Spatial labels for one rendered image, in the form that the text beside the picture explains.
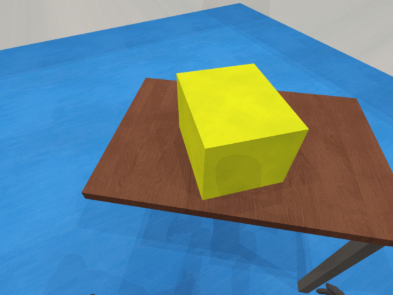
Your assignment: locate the right robot hand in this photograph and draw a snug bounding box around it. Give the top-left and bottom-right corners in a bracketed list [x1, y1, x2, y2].
[316, 283, 345, 295]

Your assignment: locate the carton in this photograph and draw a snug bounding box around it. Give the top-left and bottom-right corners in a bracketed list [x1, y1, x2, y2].
[176, 63, 309, 200]

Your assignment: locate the table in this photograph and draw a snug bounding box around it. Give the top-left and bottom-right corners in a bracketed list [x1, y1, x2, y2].
[82, 78, 393, 293]

